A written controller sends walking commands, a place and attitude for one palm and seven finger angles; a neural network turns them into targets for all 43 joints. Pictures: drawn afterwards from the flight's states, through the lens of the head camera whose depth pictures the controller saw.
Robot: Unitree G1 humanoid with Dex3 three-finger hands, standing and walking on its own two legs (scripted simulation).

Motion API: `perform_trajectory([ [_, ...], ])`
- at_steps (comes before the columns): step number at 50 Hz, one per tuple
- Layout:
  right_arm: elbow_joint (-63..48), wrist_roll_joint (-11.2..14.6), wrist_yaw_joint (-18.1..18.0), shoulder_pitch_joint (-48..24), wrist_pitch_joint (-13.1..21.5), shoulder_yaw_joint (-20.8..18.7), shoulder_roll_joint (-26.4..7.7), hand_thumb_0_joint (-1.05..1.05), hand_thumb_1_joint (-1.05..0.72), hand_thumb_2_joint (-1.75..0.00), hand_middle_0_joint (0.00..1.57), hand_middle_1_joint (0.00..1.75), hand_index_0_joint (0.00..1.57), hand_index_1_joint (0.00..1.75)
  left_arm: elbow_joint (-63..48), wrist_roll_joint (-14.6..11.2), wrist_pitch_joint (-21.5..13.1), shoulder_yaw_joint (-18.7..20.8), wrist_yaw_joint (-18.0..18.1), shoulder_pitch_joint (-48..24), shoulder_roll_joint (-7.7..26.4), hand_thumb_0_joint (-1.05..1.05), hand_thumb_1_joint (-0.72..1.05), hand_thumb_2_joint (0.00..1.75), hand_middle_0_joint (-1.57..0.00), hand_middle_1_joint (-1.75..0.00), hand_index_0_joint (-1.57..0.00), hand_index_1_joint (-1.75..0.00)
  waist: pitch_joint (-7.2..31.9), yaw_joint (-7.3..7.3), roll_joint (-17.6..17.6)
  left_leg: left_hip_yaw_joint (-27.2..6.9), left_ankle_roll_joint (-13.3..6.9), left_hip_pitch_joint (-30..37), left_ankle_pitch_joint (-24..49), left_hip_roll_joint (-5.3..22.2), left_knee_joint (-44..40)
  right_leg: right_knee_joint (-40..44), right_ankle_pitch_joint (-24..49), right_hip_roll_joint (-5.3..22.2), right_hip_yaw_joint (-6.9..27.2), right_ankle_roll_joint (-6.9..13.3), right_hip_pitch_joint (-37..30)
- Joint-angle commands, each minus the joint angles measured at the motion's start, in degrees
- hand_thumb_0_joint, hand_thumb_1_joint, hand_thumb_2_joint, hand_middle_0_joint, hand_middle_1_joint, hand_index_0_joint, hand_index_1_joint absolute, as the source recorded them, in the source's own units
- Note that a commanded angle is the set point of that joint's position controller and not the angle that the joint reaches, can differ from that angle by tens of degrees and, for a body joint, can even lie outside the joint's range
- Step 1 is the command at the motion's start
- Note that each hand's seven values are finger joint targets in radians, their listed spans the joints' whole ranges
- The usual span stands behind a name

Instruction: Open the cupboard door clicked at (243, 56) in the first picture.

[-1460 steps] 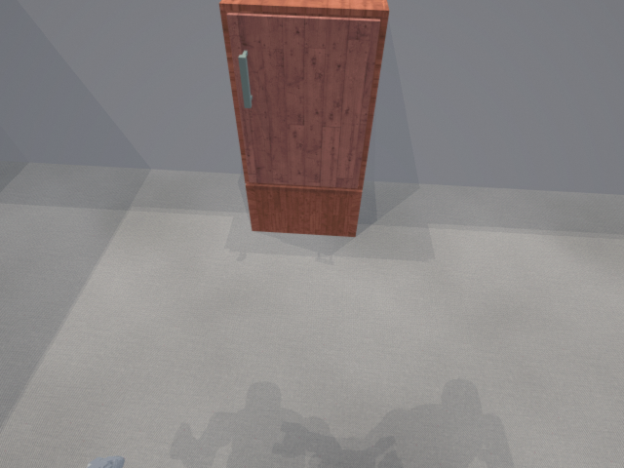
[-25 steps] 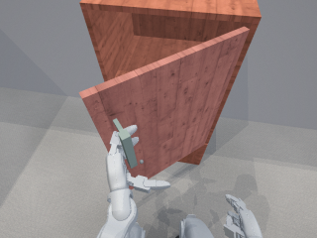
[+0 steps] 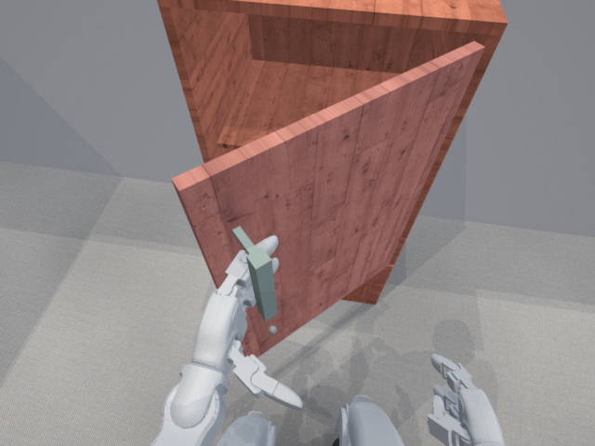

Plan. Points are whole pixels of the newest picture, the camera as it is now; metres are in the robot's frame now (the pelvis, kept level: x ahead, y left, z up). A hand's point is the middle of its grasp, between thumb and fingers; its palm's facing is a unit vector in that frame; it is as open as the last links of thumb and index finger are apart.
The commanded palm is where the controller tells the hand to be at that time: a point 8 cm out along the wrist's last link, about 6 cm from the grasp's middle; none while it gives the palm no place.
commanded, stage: slide the hand sideways off the handle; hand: left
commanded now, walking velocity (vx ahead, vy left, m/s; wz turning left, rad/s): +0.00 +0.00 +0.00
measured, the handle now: (255, 276) +0.32 +0.07 +0.05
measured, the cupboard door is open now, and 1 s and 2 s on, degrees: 44 44 44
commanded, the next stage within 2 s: draw the hand back to the body in 0.84 s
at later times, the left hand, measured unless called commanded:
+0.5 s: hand (234, 357) +0.22 +0.08 +0.04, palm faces -0.19 -0.98 -0.01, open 16.0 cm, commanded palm +0.20 +0.15 +0.05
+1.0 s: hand (186, 378) +0.20 +0.13 +0.04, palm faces -0.16 -0.99 -0.01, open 16.2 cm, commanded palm +0.18 +0.20 +0.06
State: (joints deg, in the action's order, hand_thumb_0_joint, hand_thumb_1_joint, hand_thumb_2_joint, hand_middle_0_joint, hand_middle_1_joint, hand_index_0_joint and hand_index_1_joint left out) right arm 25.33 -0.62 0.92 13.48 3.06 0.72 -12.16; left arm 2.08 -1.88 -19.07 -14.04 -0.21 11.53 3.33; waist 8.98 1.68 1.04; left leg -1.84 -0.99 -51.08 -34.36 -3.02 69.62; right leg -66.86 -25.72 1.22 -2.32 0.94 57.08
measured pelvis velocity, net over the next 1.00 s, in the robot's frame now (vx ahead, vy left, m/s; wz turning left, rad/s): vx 0.01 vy -0.01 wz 0.00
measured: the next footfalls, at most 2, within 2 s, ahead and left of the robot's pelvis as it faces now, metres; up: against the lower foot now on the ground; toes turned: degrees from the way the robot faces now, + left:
none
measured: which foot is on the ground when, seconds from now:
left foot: down 0.00-1.00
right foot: down 0.00-1.00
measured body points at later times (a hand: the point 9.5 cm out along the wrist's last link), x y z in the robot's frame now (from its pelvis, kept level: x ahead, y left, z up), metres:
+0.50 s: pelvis +0.01 +0.00 -0.01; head +0.09 +0.00 +0.43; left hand +0.23 +0.14 +0.05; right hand +0.21 -0.22 -0.09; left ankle +0.00 +0.11 -0.64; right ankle +0.06 -0.11 -0.64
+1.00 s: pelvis +0.01 -0.01 -0.02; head +0.07 +0.00 +0.43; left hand +0.20 +0.19 +0.05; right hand +0.20 -0.24 -0.08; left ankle +0.00 +0.11 -0.64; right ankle +0.06 -0.11 -0.64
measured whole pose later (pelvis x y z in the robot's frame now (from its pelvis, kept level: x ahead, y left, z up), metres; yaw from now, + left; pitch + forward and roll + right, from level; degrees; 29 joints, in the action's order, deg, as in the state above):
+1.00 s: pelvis +0.01 -0.01 -0.02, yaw +0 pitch +17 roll -2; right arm 23.8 1.2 -2.5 13.2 4.2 -0.1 -12.9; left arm -11.6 -13.2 -21.4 1.8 -16.0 30.3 12.8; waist 10.4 0.6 1.0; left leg -3.9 0.0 -55.0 -37.8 -1.6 75.6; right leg -71.2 -28.3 0.0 -4.5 1.8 60.4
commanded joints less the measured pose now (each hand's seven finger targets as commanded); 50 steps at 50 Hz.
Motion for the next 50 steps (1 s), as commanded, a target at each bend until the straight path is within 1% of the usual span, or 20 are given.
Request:
perform_trajectory([
  [1, -10.6, 0.1, -0.1, -3.4, 2.3, -2.8, -5.7, 0.00, -0.90, -0.90, 0.20, 0.30, 0.20, 0.30, -15.9, 1.0, -4.6, 2.5, 2.1, 1.8, 0.8, 0.00, -0.50, 0.30, -0.15, -0.30, -0.15, -0.30, 14.6, -1.56, -2.9, -0.8, 1.0, 1.2, 13.1, 0.4, -11.5, 7.6, 7.9, -0.5, 0.9, 1.7, -16.9],
  [3, -11.4, 0.1, 0.1, -3.1, 1.8, -2.7, -5.5, 0.00, -0.90, -0.90, 0.20, 0.30, 0.20, 0.30, -17.9, 0.9, -4.7, 2.5, 2.0, 5.1, 1.0, 0.00, -0.50, 0.30, -0.15, -0.30, -0.15, -0.30, 14.5, -1.83, -2.9, -0.8, 1.2, 1.2, 13.7, 0.5, -11.7, 7.3, 8.6, -0.6, 0.7, 1.7, -17.4],
  [5, -11.7, 0.2, 0.0, -3.1, 1.4, -2.7, -5.6, 0.00, -0.90, -0.90, 0.20, 0.30, 0.20, 0.30, -19.0, 1.2, -4.7, 2.8, 1.9, 6.3, 1.8, 0.00, -0.50, 0.30, -0.15, -0.30, -0.15, -0.30, 13.3, -1.17, -3.7, -1.0, 1.0, 0.7, 13.5, 0.7, -11.2, 7.4, 8.5, -0.8, 0.7, 1.6, -16.5],
  [9, -11.7, 0.1, -0.4, -2.9, 1.6, -2.6, -5.6, 0.00, -0.90, -0.90, 0.20, 0.30, 0.20, 0.30, -21.8, 1.0, -5.8, 2.4, 0.7, 6.6, 2.3, 0.00, -0.50, 0.30, -0.15, -0.30, -0.15, -0.30, 12.6, -0.19, -2.2, -1.3, 1.0, 0.2, 11.9, 0.7, -10.3, 6.8, 6.8, -0.8, 0.6, 1.4, -14.6],
  [14, -11.9, 0.4, -0.9, -2.8, 2.1, -2.7, -5.8, 0.00, -0.90, -0.90, 0.20, 0.30, 0.20, 0.30, -23.7, -1.0, -6.3, 3.8, -1.8, 9.8, 3.7, 0.00, -0.50, 0.30, -0.15, -0.30, -0.15, -0.30, 13.0, -0.13, -1.5, -1.6, 1.1, -0.1, 12.5, 0.6, -9.5, 6.3, 7.2, -1.0, 0.5, 1.3, -14.1],
  [19, -12.0, 0.7, -1.5, -2.5, 2.3, -2.8, -5.9, 0.00, -0.90, -0.90, 0.20, 0.30, 0.20, 0.30, -23.7, -2.4, -5.4, 7.2, -3.4, 12.5, 5.8, 0.00, -0.50, 0.30, -0.15, -0.30, -0.15, -0.30, 13.8, -0.64, -2.5, -1.3, 1.0, -0.9, 13.0, 0.4, -8.7, 6.2, 8.2, -1.1, 0.9, 1.1, -15.3],
  [21, -12.4, 0.9, -1.7, -2.5, 2.2, -2.9, -5.8, 0.00, -0.90, -0.90, 0.20, 0.30, 0.20, 0.30, -24.1, -3.3, -5.0, 9.5, -4.1, 16.0, 7.2, 0.00, -0.50, 0.30, -0.15, -0.30, -0.15, -0.30, 14.8, -1.62, -1.8, -0.7, 1.1, -1.0, 14.7, 0.4, -8.6, 6.0, 10.3, -1.1, 1.1, 1.1, -17.0],
  [26, -12.4, 1.1, -2.1, -2.7, 2.2, -2.9, -5.7, 0.00, -0.90, -0.90, 0.20, 0.30, 0.20, 0.30, -24.6, -4.8, -4.8, 11.5, -5.5, 16.5, 8.3, 0.00, -0.50, 0.30, -0.15, -0.30, -0.15, -0.30, 13.6, -1.20, -2.2, -0.5, 0.9, -2.7, 13.7, 0.3, -7.7, 6.5, 9.8, -1.0, 1.9, 0.9, -17.5],
  [28, -12.2, 1.2, -2.5, -2.8, 2.3, -3.1, -5.8, 0.00, -0.90, -0.90, 0.20, 0.30, 0.20, 0.30, -23.9, -5.8, -5.2, 13.9, -6.4, 17.3, 9.5, 0.00, -0.50, 0.30, -0.15, -0.30, -0.15, -0.30, 13.3, -1.16, -3.9, -0.1, 0.8, -4.0, 12.2, 0.3, -7.0, 7.2, 8.6, -1.0, 2.8, 0.6, -18.0],
  [31, -12.1, 1.4, -2.8, -3.1, 2.5, -3.2, -5.8, 0.00, -0.90, -0.90, 0.20, 0.30, 0.20, 0.30, -24.3, -7.1, -5.9, 14.9, -8.0, 17.9, 10.0, 0.00, -0.50, 0.30, -0.15, -0.30, -0.15, -0.30, 13.1, -1.30, -2.2, 0.1, 0.8, -4.5, 11.8, 0.3, -6.5, 7.3, 7.8, -0.9, 3.3, 0.6, -17.7],
  [32, -11.8, 1.4, -2.9, -3.0, 2.7, -3.3, -6.0, 0.00, -0.90, -0.90, 0.20, 0.30, 0.20, 0.30, -24.5, -7.5, -6.2, 16.3, -8.4, 17.9, 11.3, 0.00, -0.50, 0.30, -0.15, -0.30, -0.15, -0.30, 13.3, -1.35, -1.8, 0.1, 0.9, -4.5, 12.0, 0.4, -6.4, 7.1, 7.9, -0.9, 3.4, 0.7, -17.6],
  [33, -11.9, 1.5, -2.9, -3.1, 2.7, -3.3, -5.8, 0.00, -0.90, -0.90, 0.20, 0.30, 0.20, 0.30, -24.2, -8.0, -6.3, 16.5, -9.0, 19.2, 10.9, 0.00, -0.50, 0.30, -0.15, -0.30, -0.15, -0.30, 13.2, -1.59, -1.7, 0.1, 1.0, -4.6, 11.7, 0.4, -6.5, 7.3, 7.4, -1.0, 3.5, 0.7, -17.9],
  [35, -11.8, 1.7, -3.3, -3.4, 2.8, -3.5, -6.0, 0.00, -0.90, -0.90, 0.20, 0.30, 0.20, 0.30, -24.1, -9.0, -6.4, 18.5, -10.0, 19.4, 12.4, 0.00, -0.50, 0.30, -0.15, -0.30, -0.15, -0.30, 13.6, -1.58, -3.3, 0.2, 0.8, -5.7, 11.9, 0.5, -5.7, 7.6, 7.4, -0.9, 4.5, 0.6, -19.1],
  [37, -11.8, 1.9, -3.4, -3.4, 3.0, -3.6, -6.1, 0.00, -0.90, -0.90, 0.20, 0.30, 0.20, 0.30, -24.8, -9.6, -6.6, 18.7, -11.2, 19.8, 12.4, 0.00, -0.50, 0.30, -0.15, -0.30, -0.15, -0.30, 13.7, -1.64, -1.1, 0.3, 0.9, -5.2, 11.9, 0.5, -5.7, 7.3, 7.3, -0.8, 4.2, 0.5, -18.4],
  [40, -11.5, 2.0, -3.7, -3.6, 3.2, -3.7, -6.2, 0.00, -0.90, -0.90, 0.20, 0.30, 0.20, 0.30, -24.3, -11.0, -6.5, 19.6, -12.9, 20.3, 13.2, 0.00, -0.50, 0.30, -0.15, -0.30, -0.15, -0.30, 13.1, -1.06, -2.5, 0.0, 0.7, -6.3, 11.4, 0.6, -5.3, 8.0, 6.2, -0.8, 4.7, 0.4, -18.5],
  [43, -11.4, 2.0, -3.9, -3.3, 4.2, -3.6, -6.9, 0.00, -0.90, -0.90, 0.20, 0.30, 0.20, 0.30, -26.1, -11.5, -7.1, 16.7, -15.1, 17.8, 12.1, 0.00, -0.50, 0.30, -0.15, -0.30, -0.15, -0.30, 12.9, 0.29, -0.5, -0.2, 0.6, -5.3, 10.9, 0.6, -4.8, 7.8, 5.2, -0.8, 4.3, 0.2, -16.0],
  [44, -11.1, 2.0, -4.0, -2.8, 4.4, -3.7, -6.9, 0.00, -0.90, -0.90, 0.20, 0.30, 0.20, 0.30, -25.7, -11.9, -7.0, 17.2, -15.6, 18.1, 12.7, 0.00, -0.50, 0.30, -0.15, -0.30, -0.15, -0.30, 13.0, 0.38, -1.8, -0.4, 0.5, -5.6, 10.9, 0.7, -4.7, 8.0, 5.0, -0.8, 4.3, 0.1, -16.4],
  [47, -11.1, 2.0, -4.1, -3.2, 4.9, -3.7, -7.2, 0.00, -0.90, -0.90, 0.20, 0.30, 0.20, 0.30, -25.5, -12.1, -6.5, 17.2, -16.4, 18.3, 13.0, 0.00, -0.50, 0.30, -0.15, -0.30, -0.15, -0.30, 12.6, 0.00, -0.4, -0.4, 0.6, -5.4, 10.3, 0.8, -4.9, 7.5, 3.1, -0.9, 3.7, 0.4, -15.0],
  [49, -11.8, 2.2, -4.3, -3.1, 4.6, -3.7, -7.3, 0.00, -0.90, -0.90, 0.20, 0.30, 0.20, 0.30, -29.2, -12.4, -5.8, 20.9, -15.5, 17.9, 16.7, 0.00, -0.50, 0.30, -0.15, -0.30, -0.15, -0.30, 14.2, -1.28, 0.4, -0.5, 0.5, -3.5, 10.3, 0.8, -6.9, 8.4, 1.7, -1.2, 3.4, 0.6, -16.9],
  [50, -11.9, 2.3, -4.5, -3.2, 4.3, -3.7, -7.3, 0.00, -0.90, -0.90, 0.20, 0.30, 0.20, 0.30, -30.6, -12.3, -5.1, 22.5, -14.7, 18.8, 18.3, 0.00, -0.50, 0.30, -0.15, -0.30, -0.15, -0.30, 15.0, -2.15, 2.0, -0.6, 0.6, -2.1, 11.6, 0.8, -7.9, 8.4, 2.9, -1.5, 3.0, 0.9, -17.9],
])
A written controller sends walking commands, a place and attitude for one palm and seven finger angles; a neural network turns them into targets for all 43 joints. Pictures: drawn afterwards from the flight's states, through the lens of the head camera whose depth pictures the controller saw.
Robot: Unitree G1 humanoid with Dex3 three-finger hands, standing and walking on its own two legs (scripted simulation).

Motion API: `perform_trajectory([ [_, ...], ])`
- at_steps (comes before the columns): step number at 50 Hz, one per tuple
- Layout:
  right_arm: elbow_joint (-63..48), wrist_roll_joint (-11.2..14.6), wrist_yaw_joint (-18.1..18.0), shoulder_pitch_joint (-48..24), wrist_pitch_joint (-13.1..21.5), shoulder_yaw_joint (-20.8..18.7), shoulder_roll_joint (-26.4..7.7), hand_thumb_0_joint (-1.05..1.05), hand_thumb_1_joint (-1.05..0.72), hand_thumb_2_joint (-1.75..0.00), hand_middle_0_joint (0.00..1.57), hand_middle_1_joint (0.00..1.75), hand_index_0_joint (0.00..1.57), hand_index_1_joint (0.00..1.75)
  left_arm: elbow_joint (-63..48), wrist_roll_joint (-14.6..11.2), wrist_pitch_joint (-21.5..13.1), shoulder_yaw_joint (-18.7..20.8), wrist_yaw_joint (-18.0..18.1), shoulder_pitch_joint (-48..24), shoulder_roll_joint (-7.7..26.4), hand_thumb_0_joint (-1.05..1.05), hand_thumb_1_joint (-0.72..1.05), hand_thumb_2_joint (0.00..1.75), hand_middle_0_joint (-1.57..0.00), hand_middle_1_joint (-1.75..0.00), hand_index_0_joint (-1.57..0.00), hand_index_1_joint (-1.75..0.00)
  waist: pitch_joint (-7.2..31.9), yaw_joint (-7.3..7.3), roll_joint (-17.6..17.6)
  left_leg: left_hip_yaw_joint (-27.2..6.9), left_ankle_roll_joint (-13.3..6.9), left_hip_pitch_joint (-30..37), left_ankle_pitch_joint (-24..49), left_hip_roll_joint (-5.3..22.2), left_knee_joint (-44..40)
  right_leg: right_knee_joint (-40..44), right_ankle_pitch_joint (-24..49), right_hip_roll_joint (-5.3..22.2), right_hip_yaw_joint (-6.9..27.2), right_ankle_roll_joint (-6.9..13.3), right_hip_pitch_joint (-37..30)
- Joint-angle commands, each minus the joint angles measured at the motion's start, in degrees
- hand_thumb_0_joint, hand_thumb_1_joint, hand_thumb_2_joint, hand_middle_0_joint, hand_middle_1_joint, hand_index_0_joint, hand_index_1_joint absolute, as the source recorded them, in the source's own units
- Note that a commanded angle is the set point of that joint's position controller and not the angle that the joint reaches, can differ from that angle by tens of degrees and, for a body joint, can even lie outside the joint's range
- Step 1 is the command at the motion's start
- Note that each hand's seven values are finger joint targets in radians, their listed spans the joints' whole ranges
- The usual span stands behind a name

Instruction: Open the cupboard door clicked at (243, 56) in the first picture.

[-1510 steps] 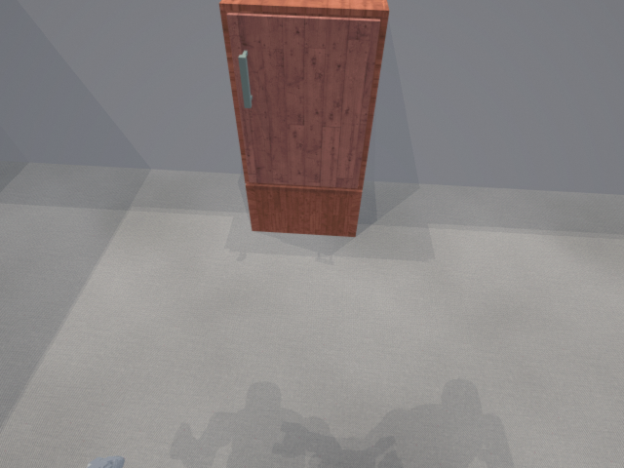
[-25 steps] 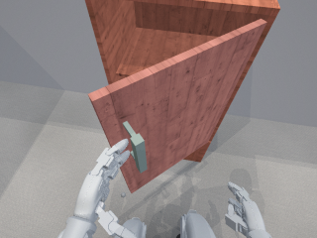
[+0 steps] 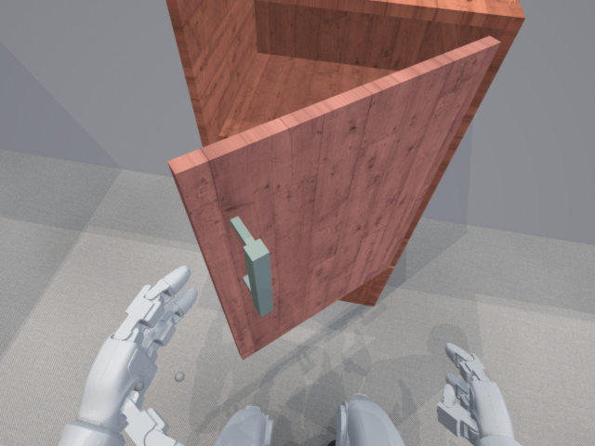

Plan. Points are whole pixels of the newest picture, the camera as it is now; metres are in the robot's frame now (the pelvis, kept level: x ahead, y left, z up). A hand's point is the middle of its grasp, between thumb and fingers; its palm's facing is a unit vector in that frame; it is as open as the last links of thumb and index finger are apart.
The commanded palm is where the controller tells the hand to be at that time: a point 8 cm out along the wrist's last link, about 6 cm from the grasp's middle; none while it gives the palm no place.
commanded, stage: draw the hand back to the body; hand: left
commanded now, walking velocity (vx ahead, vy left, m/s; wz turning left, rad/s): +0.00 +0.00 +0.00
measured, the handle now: (252, 270) +0.32 +0.08 +0.07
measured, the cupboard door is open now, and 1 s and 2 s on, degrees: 44 44 44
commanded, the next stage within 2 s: step back with the hand held close in 1.52 s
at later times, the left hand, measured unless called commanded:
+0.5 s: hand (91, 347) +0.20 +0.20 +0.15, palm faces -0.05 -0.99 -0.16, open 16.0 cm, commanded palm +0.17 +0.26 +0.17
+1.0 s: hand out of the picture +0.23 +0.26 +0.24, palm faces +0.37 -0.84 -0.39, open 10.8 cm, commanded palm +0.18 +0.30 +0.27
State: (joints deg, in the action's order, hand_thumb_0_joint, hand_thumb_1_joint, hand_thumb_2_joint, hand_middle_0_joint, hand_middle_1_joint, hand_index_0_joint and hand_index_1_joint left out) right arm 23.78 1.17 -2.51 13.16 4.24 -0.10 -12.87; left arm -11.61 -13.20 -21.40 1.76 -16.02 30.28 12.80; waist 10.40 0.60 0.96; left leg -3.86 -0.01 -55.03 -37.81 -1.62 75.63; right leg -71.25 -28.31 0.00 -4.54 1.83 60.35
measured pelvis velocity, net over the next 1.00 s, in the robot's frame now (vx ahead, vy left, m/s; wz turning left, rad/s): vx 0.04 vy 0.02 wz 0.00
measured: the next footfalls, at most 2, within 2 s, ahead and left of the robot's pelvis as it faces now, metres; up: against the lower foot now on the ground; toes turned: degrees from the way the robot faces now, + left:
none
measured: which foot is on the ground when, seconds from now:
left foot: down 0.00-1.00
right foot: down 0.00-1.00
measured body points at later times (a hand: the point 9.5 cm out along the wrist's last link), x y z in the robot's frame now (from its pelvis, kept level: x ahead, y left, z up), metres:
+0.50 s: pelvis +0.02 +0.02 +0.06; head +0.03 +0.03 +0.51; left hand +0.20 +0.25 +0.16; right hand +0.20 -0.21 +0.01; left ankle -0.01 +0.12 -0.62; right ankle +0.06 -0.11 -0.62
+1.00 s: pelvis +0.04 +0.02 +0.11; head +0.02 +0.00 +0.56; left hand +0.21 +0.30 +0.27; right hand +0.23 -0.20 +0.03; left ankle -0.01 +0.12 -0.62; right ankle +0.06 -0.11 -0.62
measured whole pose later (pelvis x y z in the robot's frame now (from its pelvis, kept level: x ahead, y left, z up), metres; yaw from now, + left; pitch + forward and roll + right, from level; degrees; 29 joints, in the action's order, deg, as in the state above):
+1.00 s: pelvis +0.04 +0.02 +0.11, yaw +0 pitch -1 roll -1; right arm 33.4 0.3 -5.2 13.6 8.3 3.3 -12.3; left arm -24.7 -2.9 -2.2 14.2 6.9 30.5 19.1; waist 2.4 -2.9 3.4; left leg -2.8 -1.5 -9.0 -22.3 -1.6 32.6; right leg -30.7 -15.1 -0.2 -2.5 0.1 14.5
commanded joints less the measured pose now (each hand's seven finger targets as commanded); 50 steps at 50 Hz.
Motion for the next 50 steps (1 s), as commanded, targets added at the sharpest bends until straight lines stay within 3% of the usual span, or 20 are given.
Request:
perform_trajectory([
  [1, -11.0, 0.7, -1.1, -2.8, 3.0, -2.6, -6.2, 0.00, -0.90, -0.90, 0.20, 0.30, 0.20, 0.30, -18.2, -1.0, -1.9, 5.9, 1.4, 1.0, 7.7, 0.00, -0.50, 0.30, -0.15, -0.30, -0.15, -0.30, 13.7, -1.00, 2.7, 1.6, -0.4, 3.3, 15.9, -0.8, -14.8, 13.3, 7.0, -0.2, 4.9, -0.1, -22.1],
  [8, -11.2, 1.4, -1.7, -2.3, 2.4, -1.7, -6.5, 0.00, -0.90, -0.90, 0.20, 0.30, 0.20, 0.30, -16.9, -2.1, 3.4, 6.6, 2.0, 2.9, 6.9, 0.00, -0.50, 0.30, -0.15, -0.30, -0.15, -0.30, 7.1, 0.54, -0.2, 0.8, -0.4, 7.5, 13.6, -0.4, -20.9, 19.0, 4.0, -1.0, 2.4, -0.7, -23.9],
  [9, -11.2, 1.5, -1.7, -2.3, 2.6, -1.6, -6.7, 0.00, -0.90, -0.90, 0.20, 0.30, 0.20, 0.30, -17.4, -2.2, 3.6, 6.4, 1.7, 2.3, 6.9, 0.00, -0.50, 0.30, -0.15, -0.30, -0.15, -0.30, 6.3, 0.66, 1.1, 0.6, -0.2, 8.4, 13.6, -0.4, -21.7, 19.3, 4.0, -1.0, 2.0, -0.6, -23.9],
  [15, -11.0, 1.4, -1.5, -1.8, 4.1, -1.2, -7.1, 0.00, -0.90, -0.90, 0.20, 0.30, 0.20, 0.30, -18.7, -2.9, 4.5, 8.3, 0.6, 2.7, 8.7, 0.00, -0.50, 0.30, -0.15, -0.30, -0.15, -0.30, 3.9, 0.44, 0.8, -0.2, 0.0, 12.3, 16.0, 0.2, -25.4, 21.3, 6.8, -1.5, 0.6, -0.5, -26.5],
  [17, -10.9, 1.7, -1.5, -1.8, 4.8, -1.1, -6.9, 0.00, -0.90, -0.90, 0.20, 0.30, 0.20, 0.30, -20.1, -3.4, 4.6, 9.2, 0.7, 3.2, 9.0, 0.00, -0.50, 0.30, -0.15, -0.30, -0.15, -0.30, 3.9, 0.04, 2.5, -0.3, 0.2, 14.2, 16.3, 0.2, -26.5, 22.0, 7.1, -1.5, 0.4, -0.4, -27.3],
  [20, -10.6, 1.8, -1.4, -1.8, 5.5, -0.9, -7.0, 0.00, -0.90, -0.90, 0.20, 0.30, 0.20, 0.30, -21.4, -3.9, 5.4, 11.6, 0.7, 3.1, 10.7, 0.00, -0.40, 0.34, -0.15, -0.30, -0.15, -0.30, 3.9, -0.53, 3.2, -0.4, 0.3, 15.8, 18.3, 0.4, -27.8, 23.0, 9.0, -1.6, 0.3, -0.3, -29.8],
  [22, -10.3, 2.1, -1.4, -1.7, 6.0, -0.7, -6.8, 0.00, -0.90, -0.90, 0.20, 0.30, 0.20, 0.30, -22.1, -4.1, 6.3, 11.2, 0.4, 3.2, 10.1, 0.00, -0.32, 0.37, -0.16, -0.30, -0.16, -0.30, 3.2, -0.37, 4.8, -0.4, 0.6, 17.6, 20.7, 0.6, -28.8, 23.5, 11.4, -1.6, -0.2, -0.4, -30.6],
  [23, -11.2, 1.3, -3.3, -1.4, 5.0, -0.9, -6.4, 0.00, -0.90, -0.90, 0.20, 0.30, 0.20, 0.30, -27.1, 5.1, 10.0, 13.4, 10.5, 3.7, 17.0, 0.00, -0.29, 0.39, -0.16, -0.30, -0.16, -0.30, 5.0, -4.10, 5.8, -0.2, 0.5, 19.1, 21.1, 1.8, -33.8, 25.7, 10.6, -0.2, 2.7, 0.3, -34.3],
  [24, -11.3, 0.8, -3.8, -1.0, 4.7, -0.2, -5.0, 0.00, -0.90, -0.90, 0.20, 0.30, 0.20, 0.30, -27.2, 6.1, 12.9, 9.8, 15.0, 7.4, 10.6, 0.00, -0.26, 0.40, -0.16, -0.30, -0.16, -0.30, 1.1, -2.46, 6.2, -0.4, 0.8, 19.2, 20.1, 1.6, -35.1, 27.0, 9.9, -0.2, 2.1, 0.2, -34.2],
  [26, -9.4, 0.7, -4.1, -0.4, 4.1, 0.1, -5.0, 0.00, -0.90, -0.90, 0.20, 0.30, 0.20, 0.30, -26.7, 8.7, 16.2, 8.4, 19.8, 8.3, 9.4, 0.00, -0.18, 0.43, -0.16, -0.30, -0.16, -0.30, -0.9, -2.02, 6.6, -0.6, 0.8, 21.1, 23.4, 2.3, -36.0, 28.5, 11.3, 0.1, 1.7, 0.0, -35.5],
  [28, -8.6, 0.4, -4.2, -0.7, 4.0, 0.1, -5.6, 0.00, -0.90, -0.90, 0.20, 0.30, 0.20, 0.30, -27.8, 10.0, 17.3, 8.5, 22.0, 6.2, 10.4, 0.00, -0.12, 0.47, -0.16, -0.30, -0.16, -0.30, -1.0, -1.64, 4.4, -0.6, 0.7, 24.0, 26.3, 2.5, -36.9, 30.3, 13.6, 0.0, 1.5, -0.1, -37.4],
  [31, -7.0, 0.0, -4.5, -1.4, 4.7, 0.4, -5.7, 0.00, -0.90, -0.90, 0.20, 0.30, 0.20, 0.30, -27.2, 10.9, 17.9, 10.1, 23.8, 5.0, 11.6, 0.00, -0.01, 0.51, -0.17, -0.30, -0.17, -0.30, -1.3, -1.92, 3.5, 0.0, 0.5, 27.5, 30.8, 2.4, -38.9, 32.6, 17.2, 0.3, 1.5, -0.2, -41.5],
  [34, -5.4, -0.2, -4.6, -2.4, 5.4, 0.6, -5.7, 0.00, -0.90, -0.90, 0.20, 0.30, 0.20, 0.30, -25.6, 11.2, 17.8, 11.5, 24.5, 2.6, 12.1, 0.00, 0.09, 0.55, -0.17, -0.30, -0.17, -0.30, -3.5, -2.02, 1.4, 0.4, 0.3, 29.9, 30.1, 2.4, -41.6, 35.5, 17.6, 0.3, 1.5, -0.3, -44.0],
  [37, -3.7, -0.2, -4.4, -3.3, 6.2, 0.9, -5.6, 0.00, -0.90, -0.90, 0.20, 0.30, 0.20, 0.30, -25.9, 11.3, 17.2, 13.0, 24.8, 1.3, 12.8, 0.00, 0.20, 0.60, -0.18, -0.30, -0.18, -0.30, -3.6, -2.62, 4.1, 0.5, 0.8, 33.3, 33.2, 2.4, -44.0, 37.4, 19.3, 0.5, 1.5, -0.3, -47.0],
  [40, -2.2, -0.4, -4.2, -4.4, 6.8, 0.8, -5.9, 0.00, -0.90, -0.90, 0.20, 0.30, 0.20, 0.30, -24.9, 11.2, 16.9, 14.5, 24.7, -0.5, 13.5, 0.00, 0.31, 0.64, -0.18, -0.30, -0.18, -0.30, -4.5, -2.85, 1.3, 0.4, 0.6, 35.3, 34.5, 2.5, -46.2, 39.6, 21.0, 0.3, 1.4, -0.4, -49.5],
  [50, 1.2, -0.8, -3.3, -7.0, 7.7, 0.5, -5.5, 0.00, -0.90, -0.90, 0.20, 0.30, 0.20, 0.30, -25.0, 10.5, 14.9, 21.4, 24.0, -4.4, 16.7, 0.00, 0.65, 0.80, -0.19, -0.30, -0.19, -0.30, -5.5, -3.95, 3.4, 1.9, 0.8, 40.7, 39.1, 2.5, -51.3, 44.7, 26.8, 0.1, 1.9, -0.4, -56.2],
])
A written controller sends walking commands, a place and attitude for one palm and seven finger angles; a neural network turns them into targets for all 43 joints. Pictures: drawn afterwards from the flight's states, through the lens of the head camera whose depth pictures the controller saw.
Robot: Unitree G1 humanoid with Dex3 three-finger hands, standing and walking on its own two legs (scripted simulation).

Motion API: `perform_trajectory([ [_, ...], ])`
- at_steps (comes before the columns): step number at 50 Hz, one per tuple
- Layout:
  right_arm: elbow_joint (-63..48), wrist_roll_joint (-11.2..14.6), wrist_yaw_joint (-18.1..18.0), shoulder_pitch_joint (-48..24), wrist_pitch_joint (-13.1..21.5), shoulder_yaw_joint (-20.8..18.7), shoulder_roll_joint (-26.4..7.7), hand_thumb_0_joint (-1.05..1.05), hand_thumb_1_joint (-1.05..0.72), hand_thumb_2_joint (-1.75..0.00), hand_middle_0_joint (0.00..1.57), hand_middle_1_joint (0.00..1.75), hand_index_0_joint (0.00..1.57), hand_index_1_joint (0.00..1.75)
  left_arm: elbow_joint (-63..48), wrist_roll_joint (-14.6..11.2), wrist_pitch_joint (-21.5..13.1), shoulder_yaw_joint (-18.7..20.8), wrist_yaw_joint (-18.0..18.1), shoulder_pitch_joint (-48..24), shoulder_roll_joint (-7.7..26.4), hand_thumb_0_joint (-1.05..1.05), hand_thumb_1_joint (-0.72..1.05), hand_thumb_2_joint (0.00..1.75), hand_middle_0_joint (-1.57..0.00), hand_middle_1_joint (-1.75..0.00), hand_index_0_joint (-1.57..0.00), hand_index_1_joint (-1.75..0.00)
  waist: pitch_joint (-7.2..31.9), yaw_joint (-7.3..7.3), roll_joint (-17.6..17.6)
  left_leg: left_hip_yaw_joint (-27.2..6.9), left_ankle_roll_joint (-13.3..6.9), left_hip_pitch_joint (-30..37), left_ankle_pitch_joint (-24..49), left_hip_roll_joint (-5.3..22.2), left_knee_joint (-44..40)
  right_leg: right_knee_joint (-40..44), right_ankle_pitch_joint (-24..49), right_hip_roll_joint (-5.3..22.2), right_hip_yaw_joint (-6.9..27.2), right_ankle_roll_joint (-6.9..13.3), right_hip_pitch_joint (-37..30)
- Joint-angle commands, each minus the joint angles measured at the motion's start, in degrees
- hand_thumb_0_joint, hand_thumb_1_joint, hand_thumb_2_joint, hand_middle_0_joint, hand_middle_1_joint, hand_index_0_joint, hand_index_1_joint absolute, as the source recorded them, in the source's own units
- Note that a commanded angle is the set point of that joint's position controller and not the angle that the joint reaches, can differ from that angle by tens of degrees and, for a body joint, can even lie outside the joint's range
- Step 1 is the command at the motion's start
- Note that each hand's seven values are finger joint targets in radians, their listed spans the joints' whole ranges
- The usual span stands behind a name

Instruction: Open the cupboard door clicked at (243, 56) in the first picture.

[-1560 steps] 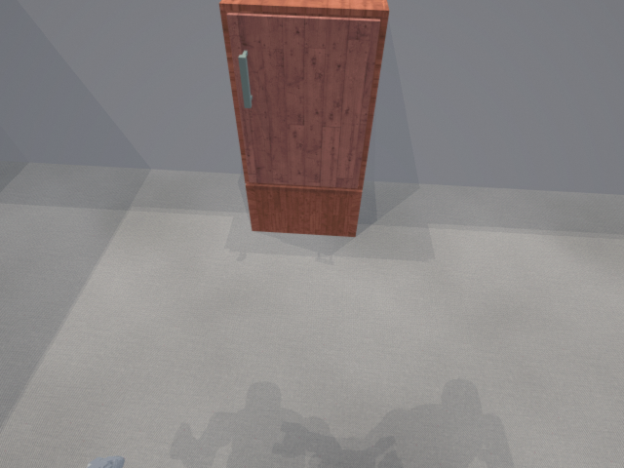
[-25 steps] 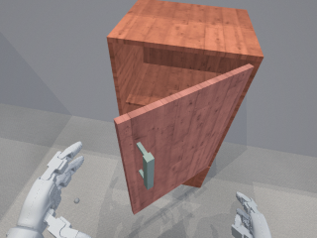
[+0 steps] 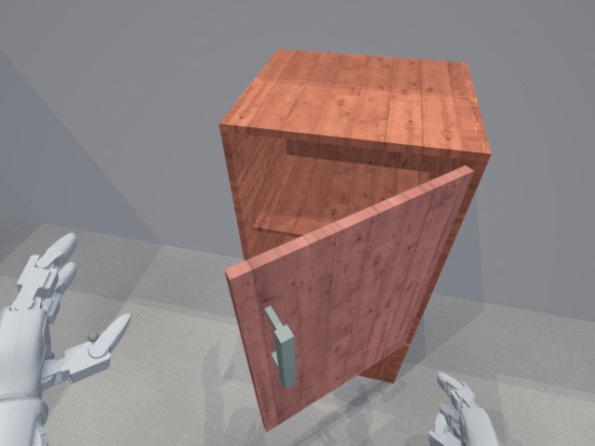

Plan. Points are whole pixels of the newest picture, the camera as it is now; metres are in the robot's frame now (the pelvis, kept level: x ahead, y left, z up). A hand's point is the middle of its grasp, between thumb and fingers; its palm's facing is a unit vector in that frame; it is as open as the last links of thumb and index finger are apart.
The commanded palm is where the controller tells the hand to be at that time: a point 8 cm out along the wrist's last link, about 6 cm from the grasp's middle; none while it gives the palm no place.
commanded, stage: draw the hand back to the body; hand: left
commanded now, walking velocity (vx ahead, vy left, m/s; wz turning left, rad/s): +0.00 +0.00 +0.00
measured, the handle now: (279, 348) +0.28 +0.06 -0.04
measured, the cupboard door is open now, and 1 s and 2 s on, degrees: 44 44 44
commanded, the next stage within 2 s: step back with the hand held close in 0.52 s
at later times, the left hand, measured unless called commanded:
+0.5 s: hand (84, 328) +0.18 +0.23 +0.16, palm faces +0.43 -0.81 -0.40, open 7.5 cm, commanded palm +0.13 +0.28 +0.18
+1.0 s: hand (57, 350) +0.16 +0.25 +0.16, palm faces +0.37 -0.79 -0.49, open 7.4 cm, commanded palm +0.10 +0.29 +0.18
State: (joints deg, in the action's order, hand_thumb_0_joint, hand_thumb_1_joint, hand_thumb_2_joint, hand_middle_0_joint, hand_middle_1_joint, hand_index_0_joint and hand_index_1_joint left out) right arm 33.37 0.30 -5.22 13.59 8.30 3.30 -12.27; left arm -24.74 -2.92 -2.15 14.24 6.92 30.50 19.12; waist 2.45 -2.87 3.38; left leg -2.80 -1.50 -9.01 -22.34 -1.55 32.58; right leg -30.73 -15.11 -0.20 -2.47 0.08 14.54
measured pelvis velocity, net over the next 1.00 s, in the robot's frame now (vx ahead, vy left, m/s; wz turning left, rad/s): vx -0.04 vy -0.01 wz -0.01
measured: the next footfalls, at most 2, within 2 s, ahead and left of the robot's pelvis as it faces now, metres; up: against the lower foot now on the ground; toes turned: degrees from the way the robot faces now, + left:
none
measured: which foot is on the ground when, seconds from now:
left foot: down 0.00-1.00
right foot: down 0.00-1.00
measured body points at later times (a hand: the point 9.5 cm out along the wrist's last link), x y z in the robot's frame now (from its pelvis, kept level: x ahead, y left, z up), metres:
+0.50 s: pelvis -0.01 -0.02 +0.01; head -0.03 -0.04 +0.46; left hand +0.15 +0.27 +0.19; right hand +0.17 -0.24 -0.07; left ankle -0.05 +0.10 -0.73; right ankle +0.01 -0.12 -0.73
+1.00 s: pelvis -0.04 -0.01 +0.01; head -0.04 -0.02 +0.46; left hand +0.13 +0.29 +0.19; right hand +0.13 -0.27 -0.07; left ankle -0.05 +0.10 -0.73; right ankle +0.01 -0.12 -0.73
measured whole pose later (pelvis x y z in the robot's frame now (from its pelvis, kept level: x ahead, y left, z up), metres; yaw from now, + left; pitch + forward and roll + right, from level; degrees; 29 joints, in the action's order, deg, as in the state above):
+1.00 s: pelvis -0.04 -0.01 +0.01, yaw -1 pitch +0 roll +0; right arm 34.0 0.6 -4.2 10.9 1.5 -1.1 -14.5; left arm -24.4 -2.5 -10.1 22.5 6.6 31.9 22.8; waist -0.4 0.2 1.5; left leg -2.3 -0.7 -11.0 -14.9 -1.2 26.1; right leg -22.2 -6.5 -0.5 -2.1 0.8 15.6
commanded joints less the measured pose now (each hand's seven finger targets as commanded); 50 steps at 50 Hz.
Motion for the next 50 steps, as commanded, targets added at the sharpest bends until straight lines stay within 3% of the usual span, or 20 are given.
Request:
perform_trajectory([
  [1, -8.3, 0.1, -0.4, -7.4, 3.6, -3.0, -6.0, 0.00, -0.90, -0.90, 0.20, 0.30, 0.20, 0.30, -12.0, 0.0, -4.5, 9.2, 0.9, -4.9, 10.2, 0.00, 0.69, 0.81, -0.19, -0.30, -0.19, -0.30, 2.1, -0.37, 0.4, 0.9, 2.3, -5.0, 24.3, 2.5, -8.7, 4.5, 14.2, 0.3, -0.1, 1.3, -10.8],
  [7, -7.1, 0.0, 0.1, -8.1, 3.6, -3.3, -6.1, 0.00, -0.90, -0.90, 0.20, 0.30, 0.20, 0.30, -12.9, -0.4, -6.1, 13.1, 0.7, -8.7, 12.5, 0.00, 0.90, 0.90, -0.20, -0.30, -0.20, -0.30, 3.0, -0.71, 1.8, 1.6, 2.0, -2.7, 25.5, 2.4, -10.1, 6.4, 16.1, 0.3, 0.4, 1.2, -12.7],
  [10, -6.6, 0.2, 0.5, -8.4, 3.0, -3.8, -6.3, 0.00, -0.90, -0.90, 0.20, 0.30, 0.20, 0.30, -8.0, -0.6, -5.8, 9.9, -0.2, -6.1, 8.4, 0.00, 0.90, 0.90, -0.20, -0.30, -0.20, -0.30, -0.2, -0.46, -0.7, 2.0, 1.7, -3.0, 24.1, 2.5, -10.7, 7.7, 15.2, 0.1, 0.2, 1.1, -11.7],
  [16, -6.8, 0.1, 0.3, -9.4, 2.6, -3.9, -6.2, 0.00, -0.90, -0.90, 0.20, 0.30, 0.20, 0.30, -10.3, -0.5, -6.7, 11.5, 0.0, -8.1, 11.1, 0.00, 0.90, 0.90, -0.20, -0.30, -0.20, -0.30, 2.2, -0.77, -0.4, 2.3, 1.0, -2.3, 19.4, 2.0, -11.6, 8.5, 13.1, 0.3, 1.1, 0.9, -13.6],
  [20, -6.3, 0.0, -0.1, -9.8, 3.2, -3.8, -6.0, 0.00, -0.90, -0.90, 0.20, 0.30, 0.20, 0.30, -11.2, -0.4, -7.0, 12.3, 0.3, -9.0, 12.4, 0.00, 0.90, 0.90, -0.20, -0.30, -0.20, -0.30, 1.4, -0.96, 1.1, 2.5, 0.9, -2.2, 17.5, 1.6, -11.8, 9.7, 11.7, 0.2, 1.5, 1.0, -13.7],
  [31, -5.3, 0.1, 0.1, -10.0, 4.0, -4.1, -5.9, 0.00, -0.90, -0.90, 0.20, 0.30, 0.20, 0.30, -8.8, -0.4, -7.8, 11.1, 0.3, -8.8, 10.9, 0.00, 0.90, 0.90, -0.20, -0.30, -0.20, -0.30, -1.1, -0.69, -0.1, 2.7, 0.8, -1.5, 14.8, 1.7, -12.8, 11.6, 7.9, 0.2, 2.0, 0.8, -12.6],
  [32, -5.3, 0.1, 0.0, -10.4, 4.1, -4.0, -6.0, 0.00, -0.90, -0.90, 0.20, 0.30, 0.20, 0.30, -11.1, -0.3, -8.2, 11.4, 0.5, -14.1, 12.2, 0.00, 0.90, 0.90, -0.20, -0.30, -0.20, -0.30, -0.3, -0.43, 0.7, 2.5, 0.7, -1.3, 14.1, 1.4, -12.8, 11.9, 7.0, 0.2, 2.3, 0.7, -12.7],
  [33, -6.7, 0.3, 0.2, -8.1, 2.8, -4.6, -7.9, 0.00, -0.90, -0.90, 0.20, 0.30, 0.20, 0.30, -10.6, 0.1, -10.5, 19.4, 1.1, -16.3, 18.1, 0.00, 0.90, 0.90, -0.20, -0.30, -0.20, -0.30, -4.1, 1.90, -2.6, 1.1, -0.3, -5.8, 9.4, 2.0, -10.8, 15.4, 6.6, 2.3, 7.9, 0.6, -7.9],
  [34, -6.1, 0.2, 0.4, -8.4, 1.7, -4.9, -7.1, 0.00, -0.90, -0.90, 0.20, 0.30, 0.20, 0.30, -5.2, 0.2, -10.5, 16.3, 0.5, -10.1, 13.6, 0.00, 0.90, 0.90, -0.20, -0.30, -0.20, -0.30, -2.7, 2.05, -5.3, 0.8, -0.5, -4.2, 9.0, 1.5, -9.2, 16.8, 5.0, 3.6, 8.5, 0.8, -6.9],
  [38, -7.0, -0.2, 1.1, -8.9, -0.4, -5.5, -8.3, 0.00, -0.90, -0.90, 0.20, 0.30, 0.20, 0.30, -7.3, 0.5, -12.0, 13.9, 0.1, -4.1, 11.5, 0.00, 0.90, 0.90, -0.20, -0.30, -0.20, -0.30, 1.5, 2.43, -1.1, 0.8, 0.1, -5.0, 14.0, 1.9, -10.5, 13.9, 12.3, 3.8, 5.9, 1.0, -9.3],
  [40, -7.3, -0.2, 0.9, -9.3, -1.3, -5.8, -8.5, 0.00, -0.90, -0.90, 0.20, 0.30, 0.20, 0.30, -8.7, 0.4, -12.1, 14.5, 0.4, -2.9, 12.3, 0.00, 0.90, 0.90, -0.20, -0.30, -0.20, -0.30, 2.9, 2.37, -0.1, 0.3, 0.4, -6.5, 16.9, 2.3, -11.6, 11.8, 16.9, 3.4, 4.3, 0.9, -11.7],
  [44, -8.6, 0.3, 0.7, -9.3, -3.1, -6.2, -8.2, 0.00, -0.90, -0.90, 0.20, 0.30, 0.20, 0.30, -10.3, 0.3, -11.5, 16.1, 1.1, -1.2, 13.9, 0.00, 0.90, 0.90, -0.20, -0.30, -0.20, -0.30, 5.5, 2.45, -2.9, 0.3, 0.7, -8.7, 18.9, 2.5, -11.6, 9.8, 20.6, 2.8, 3.7, 0.3, -13.7],
  [50, -9.4, 0.5, 0.1, -9.3, -3.9, -6.6, -8.7, 0.00, -0.90, -0.90, 0.20, 0.30, 0.20, 0.30, -13.4, 0.5, -11.5, 17.2, 2.0, -0.7, 15.4, 0.00, 0.90, 0.90, -0.20, -0.30, -0.20, -0.30, 5.9, 2.40, 0.4, -1.1, 0.1, -14.5, 17.0, 3.5, -12.9, 5.6, 21.3, 2.0, 2.9, -0.1, -16.2],
])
